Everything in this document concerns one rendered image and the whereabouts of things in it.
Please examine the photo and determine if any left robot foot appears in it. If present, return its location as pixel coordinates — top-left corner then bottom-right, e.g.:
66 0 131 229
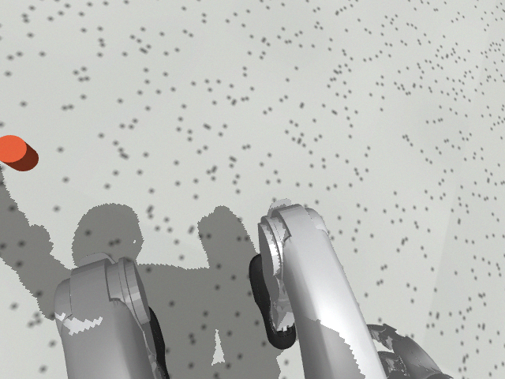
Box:
149 307 170 379

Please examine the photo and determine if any tin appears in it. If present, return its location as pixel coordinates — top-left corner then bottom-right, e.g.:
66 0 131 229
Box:
0 135 39 171

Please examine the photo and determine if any right robot hand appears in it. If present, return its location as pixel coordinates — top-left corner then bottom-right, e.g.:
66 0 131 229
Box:
367 324 442 379

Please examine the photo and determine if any right robot foot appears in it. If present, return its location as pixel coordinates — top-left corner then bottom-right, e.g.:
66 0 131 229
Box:
249 254 296 350

